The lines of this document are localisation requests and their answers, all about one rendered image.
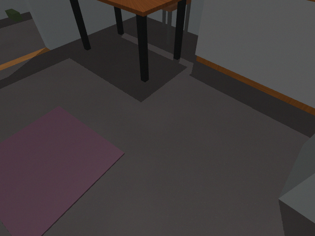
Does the chair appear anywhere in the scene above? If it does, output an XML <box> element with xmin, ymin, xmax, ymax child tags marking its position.
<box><xmin>147</xmin><ymin>0</ymin><xmax>191</xmax><ymax>45</ymax></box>

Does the table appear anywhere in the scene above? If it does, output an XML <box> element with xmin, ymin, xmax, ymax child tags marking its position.
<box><xmin>70</xmin><ymin>0</ymin><xmax>187</xmax><ymax>82</ymax></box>

